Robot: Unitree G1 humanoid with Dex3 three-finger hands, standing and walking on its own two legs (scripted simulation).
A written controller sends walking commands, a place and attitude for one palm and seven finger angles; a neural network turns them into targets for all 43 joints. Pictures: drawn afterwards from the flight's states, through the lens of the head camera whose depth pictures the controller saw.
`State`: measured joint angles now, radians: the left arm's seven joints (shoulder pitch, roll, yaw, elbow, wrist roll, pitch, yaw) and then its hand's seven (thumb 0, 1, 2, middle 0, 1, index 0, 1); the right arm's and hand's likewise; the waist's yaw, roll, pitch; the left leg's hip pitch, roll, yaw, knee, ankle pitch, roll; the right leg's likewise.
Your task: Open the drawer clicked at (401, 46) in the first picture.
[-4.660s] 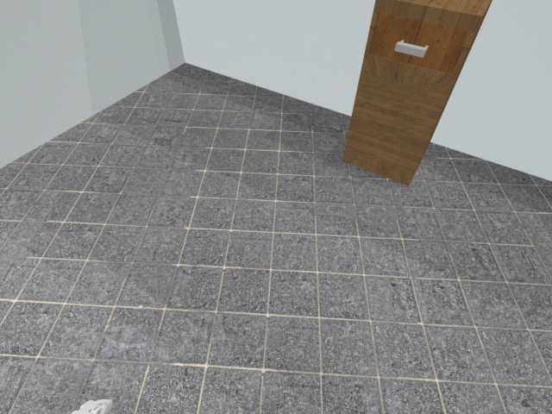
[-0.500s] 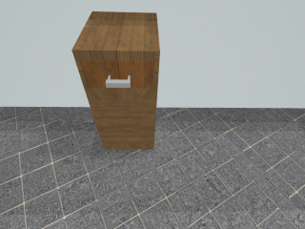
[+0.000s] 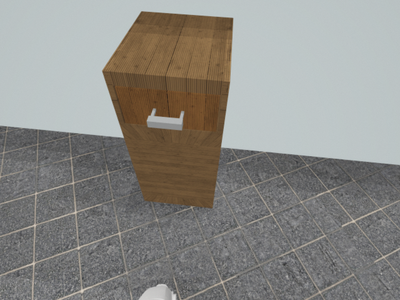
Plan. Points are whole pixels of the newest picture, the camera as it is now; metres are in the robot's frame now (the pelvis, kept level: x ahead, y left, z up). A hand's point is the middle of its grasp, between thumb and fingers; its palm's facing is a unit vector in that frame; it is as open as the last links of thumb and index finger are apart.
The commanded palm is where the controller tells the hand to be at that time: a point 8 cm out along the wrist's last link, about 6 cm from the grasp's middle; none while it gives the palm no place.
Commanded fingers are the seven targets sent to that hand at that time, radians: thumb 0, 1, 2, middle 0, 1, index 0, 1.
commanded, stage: take the last steps up to it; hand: left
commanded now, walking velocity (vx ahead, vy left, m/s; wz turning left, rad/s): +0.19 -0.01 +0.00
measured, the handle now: (166, 117) +0.65 +0.18 -0.08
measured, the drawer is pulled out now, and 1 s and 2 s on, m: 0.00 0.00 0.00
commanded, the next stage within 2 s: come to a stop and stand still in 0.12 s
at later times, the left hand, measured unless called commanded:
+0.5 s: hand (137, 268) +0.21 +0.18 -0.17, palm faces -0.02 -0.97 -0.26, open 7.4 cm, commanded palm none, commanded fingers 0.00 0.90 0.90 -0.20 -0.30 -0.20 -0.30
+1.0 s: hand out of the picture +0.11 +0.21 -0.18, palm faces +0.04 -0.98 -0.17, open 7.4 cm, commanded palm none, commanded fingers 0.00 0.90 0.90 -0.20 -0.30 -0.20 -0.30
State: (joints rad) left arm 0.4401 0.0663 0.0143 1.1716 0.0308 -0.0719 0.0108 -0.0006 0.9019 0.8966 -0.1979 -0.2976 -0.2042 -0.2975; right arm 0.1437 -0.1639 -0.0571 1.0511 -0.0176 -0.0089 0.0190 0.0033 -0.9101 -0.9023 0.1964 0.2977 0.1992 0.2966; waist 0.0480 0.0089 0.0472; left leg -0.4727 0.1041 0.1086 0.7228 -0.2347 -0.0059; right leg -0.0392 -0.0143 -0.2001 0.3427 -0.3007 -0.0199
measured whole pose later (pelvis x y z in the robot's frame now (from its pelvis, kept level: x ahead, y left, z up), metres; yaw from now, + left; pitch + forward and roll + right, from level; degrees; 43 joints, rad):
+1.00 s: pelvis +0.10 +0.03 +0.00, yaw -1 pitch +1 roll +0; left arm 0.26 0.19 0.04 1.10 0.02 0.04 0.01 0.00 0.91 0.90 -0.19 -0.30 -0.20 -0.30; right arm 0.29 -0.12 -0.01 1.09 -0.02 0.00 -0.04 0.01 -0.92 -0.90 0.20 0.30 0.20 0.30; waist 0.01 -0.04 0.00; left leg -0.11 0.00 0.06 0.36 -0.26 0.03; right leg -0.33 -0.04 -0.02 0.71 -0.34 0.03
